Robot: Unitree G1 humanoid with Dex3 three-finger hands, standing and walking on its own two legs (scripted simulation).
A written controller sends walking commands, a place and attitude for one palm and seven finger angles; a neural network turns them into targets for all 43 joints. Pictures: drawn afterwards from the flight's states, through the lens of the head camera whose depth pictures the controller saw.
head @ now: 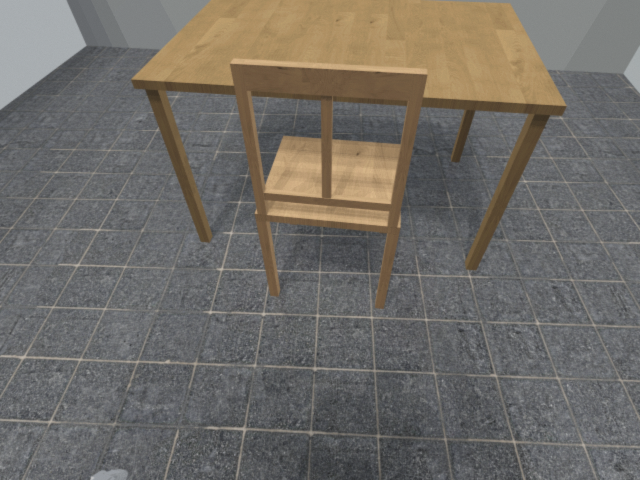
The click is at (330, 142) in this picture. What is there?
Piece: chair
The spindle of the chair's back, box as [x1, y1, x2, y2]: [321, 95, 332, 197]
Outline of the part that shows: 321,95 322,197 330,197 332,96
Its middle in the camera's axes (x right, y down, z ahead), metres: +0.01 -0.22 +0.96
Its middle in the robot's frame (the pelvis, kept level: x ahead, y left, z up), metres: +0.86 +0.03 -0.09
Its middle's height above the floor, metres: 0.68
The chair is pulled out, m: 0.00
